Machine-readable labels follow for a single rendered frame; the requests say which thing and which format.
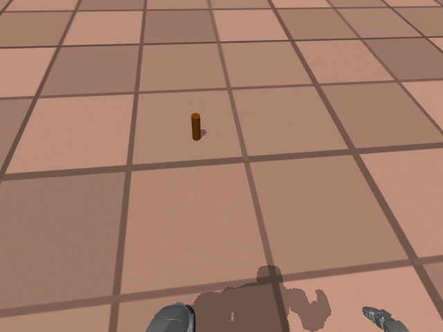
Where can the right robot hand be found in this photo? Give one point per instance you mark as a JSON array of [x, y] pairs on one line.
[[384, 320]]

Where can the can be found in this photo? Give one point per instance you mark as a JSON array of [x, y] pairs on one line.
[[196, 129]]

